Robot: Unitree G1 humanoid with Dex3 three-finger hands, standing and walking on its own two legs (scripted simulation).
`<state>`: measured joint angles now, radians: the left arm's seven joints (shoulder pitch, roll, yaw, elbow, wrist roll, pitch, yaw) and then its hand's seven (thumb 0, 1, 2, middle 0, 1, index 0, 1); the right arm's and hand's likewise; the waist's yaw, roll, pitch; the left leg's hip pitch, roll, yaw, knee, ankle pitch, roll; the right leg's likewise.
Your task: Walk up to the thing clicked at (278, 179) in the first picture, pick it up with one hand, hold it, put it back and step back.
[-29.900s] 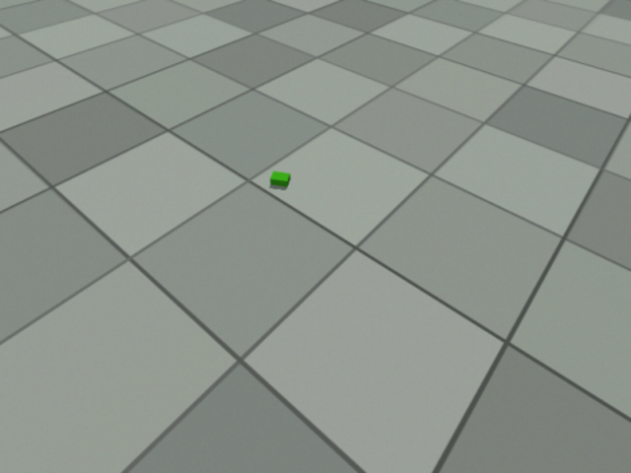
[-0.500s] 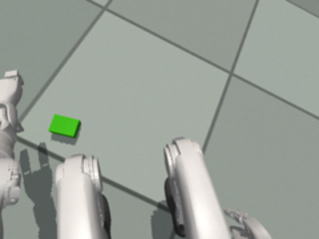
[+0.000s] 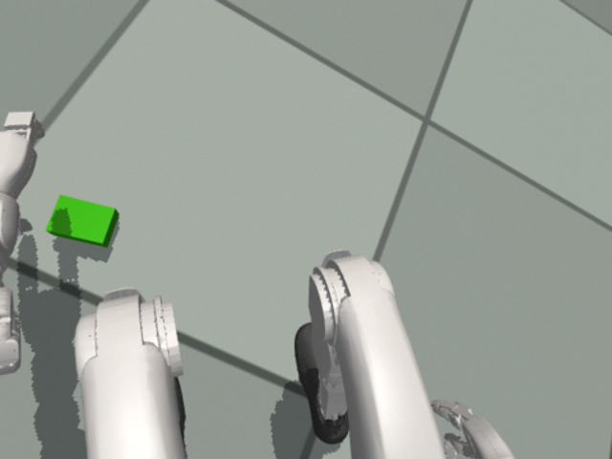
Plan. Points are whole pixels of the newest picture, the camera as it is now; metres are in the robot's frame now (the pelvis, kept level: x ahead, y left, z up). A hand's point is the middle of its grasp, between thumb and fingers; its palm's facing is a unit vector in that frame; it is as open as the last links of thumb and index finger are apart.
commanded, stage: home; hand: left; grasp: from above
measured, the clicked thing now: (84, 221) +0.47 +0.24 -0.30
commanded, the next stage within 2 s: none
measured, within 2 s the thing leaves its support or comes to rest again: neither
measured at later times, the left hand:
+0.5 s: hand out of the picture +0.35 +0.28 +0.02, palm faces -0.31 -0.51 -0.80, open 8.5 cm
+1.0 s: hand out of the picture +0.25 +0.22 +0.23, palm faces +0.06 -0.93 -0.35, open 7.4 cm
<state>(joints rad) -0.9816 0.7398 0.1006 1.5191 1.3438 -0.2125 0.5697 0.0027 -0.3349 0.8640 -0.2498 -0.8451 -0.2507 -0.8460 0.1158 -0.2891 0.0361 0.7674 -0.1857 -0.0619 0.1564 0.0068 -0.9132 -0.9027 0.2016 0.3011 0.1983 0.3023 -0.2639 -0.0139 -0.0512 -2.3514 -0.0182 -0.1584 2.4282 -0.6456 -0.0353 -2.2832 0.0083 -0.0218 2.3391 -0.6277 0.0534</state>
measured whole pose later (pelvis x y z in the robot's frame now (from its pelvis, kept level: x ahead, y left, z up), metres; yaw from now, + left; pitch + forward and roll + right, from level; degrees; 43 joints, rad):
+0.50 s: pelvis +0.01 +0.00 +0.13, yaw +3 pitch +34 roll -6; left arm -0.34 0.50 0.06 0.56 0.66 -0.02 0.07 0.00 0.64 0.88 -0.21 -0.38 -0.21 -0.38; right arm 0.15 -0.30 -0.05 0.63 -0.02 0.02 0.09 0.01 -0.91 -0.90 0.20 0.30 0.20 0.30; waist -0.06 0.04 -0.19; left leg -1.97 0.01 -0.11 2.04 -0.66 -0.02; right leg -1.91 -0.02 -0.02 1.96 -0.64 0.06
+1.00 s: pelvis +0.04 +0.00 +0.31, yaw +6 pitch +20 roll -3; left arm 0.23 0.28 0.03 0.07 0.06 0.36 0.08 0.01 0.90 0.90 -0.20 -0.30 -0.20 -0.30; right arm 0.18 -0.20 0.04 0.54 0.04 -0.10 -0.08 0.01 -0.90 -0.90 0.21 0.30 0.20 0.30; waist -0.06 0.04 -0.19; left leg -1.20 0.03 -0.08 1.42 -0.57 -0.03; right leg -1.16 -0.02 -0.04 1.36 -0.55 0.03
